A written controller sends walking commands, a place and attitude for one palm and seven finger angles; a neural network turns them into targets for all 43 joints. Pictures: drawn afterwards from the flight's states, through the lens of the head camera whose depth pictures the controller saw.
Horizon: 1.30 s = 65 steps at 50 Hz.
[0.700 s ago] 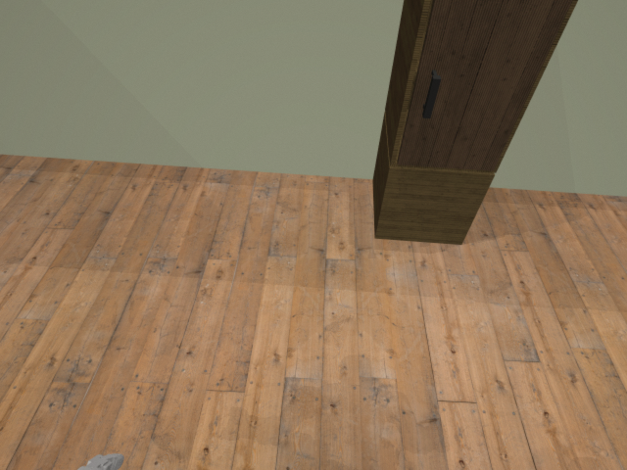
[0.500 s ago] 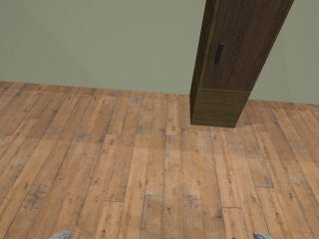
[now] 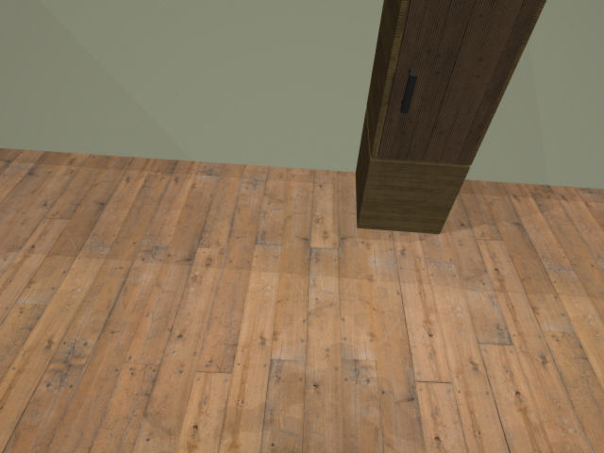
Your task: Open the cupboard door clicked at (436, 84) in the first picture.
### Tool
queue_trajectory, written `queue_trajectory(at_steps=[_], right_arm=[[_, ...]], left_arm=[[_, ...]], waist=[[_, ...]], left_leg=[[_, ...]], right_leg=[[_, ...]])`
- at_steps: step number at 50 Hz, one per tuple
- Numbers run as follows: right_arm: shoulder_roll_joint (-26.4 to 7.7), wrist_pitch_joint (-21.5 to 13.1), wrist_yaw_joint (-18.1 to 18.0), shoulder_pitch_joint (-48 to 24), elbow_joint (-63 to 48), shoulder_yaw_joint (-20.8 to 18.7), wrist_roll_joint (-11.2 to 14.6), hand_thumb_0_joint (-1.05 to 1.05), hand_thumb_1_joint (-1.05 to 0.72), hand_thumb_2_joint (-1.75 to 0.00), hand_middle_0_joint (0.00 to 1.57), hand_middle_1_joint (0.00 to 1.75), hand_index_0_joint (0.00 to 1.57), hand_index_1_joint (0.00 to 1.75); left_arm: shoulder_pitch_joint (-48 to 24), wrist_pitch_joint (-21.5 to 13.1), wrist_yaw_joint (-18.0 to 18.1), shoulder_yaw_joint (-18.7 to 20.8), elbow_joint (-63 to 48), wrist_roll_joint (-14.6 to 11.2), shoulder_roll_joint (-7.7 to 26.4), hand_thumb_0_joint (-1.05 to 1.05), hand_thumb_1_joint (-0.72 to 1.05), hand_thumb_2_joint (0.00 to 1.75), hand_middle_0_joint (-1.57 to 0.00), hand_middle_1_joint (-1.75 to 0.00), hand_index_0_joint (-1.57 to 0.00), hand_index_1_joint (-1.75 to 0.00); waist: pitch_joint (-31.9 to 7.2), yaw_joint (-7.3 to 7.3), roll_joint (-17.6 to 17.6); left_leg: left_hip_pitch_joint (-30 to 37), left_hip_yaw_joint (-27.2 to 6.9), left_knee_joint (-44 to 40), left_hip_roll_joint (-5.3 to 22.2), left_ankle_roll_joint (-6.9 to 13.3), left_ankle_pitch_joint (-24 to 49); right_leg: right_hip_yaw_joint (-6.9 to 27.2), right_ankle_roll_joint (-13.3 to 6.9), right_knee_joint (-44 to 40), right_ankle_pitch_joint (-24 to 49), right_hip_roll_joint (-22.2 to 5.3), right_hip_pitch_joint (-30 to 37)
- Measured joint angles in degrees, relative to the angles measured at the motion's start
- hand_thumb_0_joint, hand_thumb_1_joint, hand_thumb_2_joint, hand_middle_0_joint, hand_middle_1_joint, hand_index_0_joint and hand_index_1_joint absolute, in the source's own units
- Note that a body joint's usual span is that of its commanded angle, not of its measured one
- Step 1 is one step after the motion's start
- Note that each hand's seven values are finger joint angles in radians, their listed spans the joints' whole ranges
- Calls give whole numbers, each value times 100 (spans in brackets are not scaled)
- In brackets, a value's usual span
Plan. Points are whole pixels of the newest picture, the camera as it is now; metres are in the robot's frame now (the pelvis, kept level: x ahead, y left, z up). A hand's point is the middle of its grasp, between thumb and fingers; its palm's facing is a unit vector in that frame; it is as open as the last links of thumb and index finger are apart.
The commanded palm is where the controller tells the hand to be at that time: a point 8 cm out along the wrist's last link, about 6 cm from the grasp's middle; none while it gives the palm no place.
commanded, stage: stand and wait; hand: left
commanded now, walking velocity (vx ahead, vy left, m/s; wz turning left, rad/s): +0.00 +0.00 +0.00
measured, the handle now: (407, 90) +1.14 -0.27 -0.07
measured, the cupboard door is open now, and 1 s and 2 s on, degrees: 0 0 0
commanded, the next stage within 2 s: look at it before walking up in 0.12 s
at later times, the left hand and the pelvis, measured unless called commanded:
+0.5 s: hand out of the picture +0.07 +0.24 -0.15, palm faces -0.04 -0.94 -0.33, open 7.4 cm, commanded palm none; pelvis +0.00 +0.00 +0.00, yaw +0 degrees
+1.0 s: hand out of the picture +0.07 +0.24 -0.16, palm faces -0.05 -0.94 -0.34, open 7.4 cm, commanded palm none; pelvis +0.00 -0.01 +0.00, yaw -3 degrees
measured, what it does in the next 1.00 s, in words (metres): stands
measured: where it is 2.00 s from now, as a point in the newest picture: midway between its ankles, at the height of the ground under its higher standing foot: outside the picture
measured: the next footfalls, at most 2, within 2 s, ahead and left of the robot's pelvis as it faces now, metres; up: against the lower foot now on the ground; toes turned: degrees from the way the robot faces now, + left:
left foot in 1.66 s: +0.03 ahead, +0.13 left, +0.00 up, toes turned -23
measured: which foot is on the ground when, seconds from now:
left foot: down 0.00-1.00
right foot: down 0.00-1.00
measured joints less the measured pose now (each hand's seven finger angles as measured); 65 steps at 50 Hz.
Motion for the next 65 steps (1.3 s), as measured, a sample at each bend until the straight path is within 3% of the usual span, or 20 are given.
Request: queue_trajectory(at_steps=[46,57,61,63,65], right_arm=[[24,-34,-16,-147,1,11,5,1,-91,-89,21,30,21,30],[535,156,-106,-6,-662,-145,-16,0,-91,-89,21,30,21,30],[627,206,-80,93,-759,-207,-30,1,-90,-89,21,30,21,30],[609,290,-81,108,-796,-262,-22,1,-90,-89,21,30,21,30],[601,370,-92,84,-800,-295,-10,1,-91,-89,21,30,21,30]], left_arm=[[-80,-6,-2,16,1,14,-43,1,91,89,-20,-30,-20,-30],[302,334,-37,164,-557,53,-407,1,91,90,-20,-30,-20,-30],[437,340,-102,235,-774,59,-588,1,91,90,-20,-30,-20,-30],[496,261,-92,244,-864,91,-705,1,91,89,-20,-30,-20,-30],[542,220,-44,233,-925,83,-814,1,91,89,-20,-30,-20,-30]], waist=[[-9,49,15],[151,80,-83],[290,166,-23],[330,140,147],[366,164,188]], left_leg=[[78,52,-181,73,-60,72],[-514,632,893,284,-97,-490],[-678,866,1495,468,-167,-810],[-1090,655,2332,585,-210,-1209],[-1553,240,3329,406,-234,-1477]], right_leg=[[50,-51,-134,75,72,25],[578,-80,1185,-340,315,-932],[134,-64,1812,-708,206,-1141],[33,-260,1913,-732,339,-1224],[63,-375,1773,-647,398,-1225]])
